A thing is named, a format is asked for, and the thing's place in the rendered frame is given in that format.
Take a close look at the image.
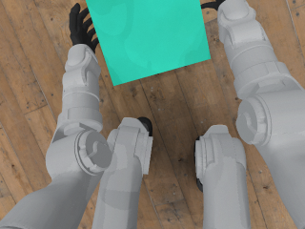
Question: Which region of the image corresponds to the left robot thigh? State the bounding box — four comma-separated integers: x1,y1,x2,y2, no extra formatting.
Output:
91,125,153,229

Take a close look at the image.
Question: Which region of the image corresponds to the robot left upper arm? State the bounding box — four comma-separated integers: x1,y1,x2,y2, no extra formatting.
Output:
0,129,112,229

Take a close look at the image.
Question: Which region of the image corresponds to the robot right upper arm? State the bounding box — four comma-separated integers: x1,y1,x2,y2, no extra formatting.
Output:
235,89,305,229

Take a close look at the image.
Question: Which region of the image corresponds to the robot right hand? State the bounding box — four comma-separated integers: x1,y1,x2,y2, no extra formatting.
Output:
200,0,226,11

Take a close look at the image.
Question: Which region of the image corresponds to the robot left hand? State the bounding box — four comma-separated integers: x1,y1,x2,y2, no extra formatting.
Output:
69,3,99,54

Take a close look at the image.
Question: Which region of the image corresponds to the left robot forearm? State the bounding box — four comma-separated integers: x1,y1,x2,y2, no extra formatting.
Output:
50,44,103,146

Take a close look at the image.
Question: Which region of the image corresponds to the robot left foot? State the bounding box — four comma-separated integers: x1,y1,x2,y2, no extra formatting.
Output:
137,116,153,136

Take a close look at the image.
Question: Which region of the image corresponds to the right robot forearm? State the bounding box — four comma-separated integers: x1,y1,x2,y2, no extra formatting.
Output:
217,0,305,100

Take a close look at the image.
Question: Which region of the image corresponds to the carton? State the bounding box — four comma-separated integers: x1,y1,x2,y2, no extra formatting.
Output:
86,0,211,86

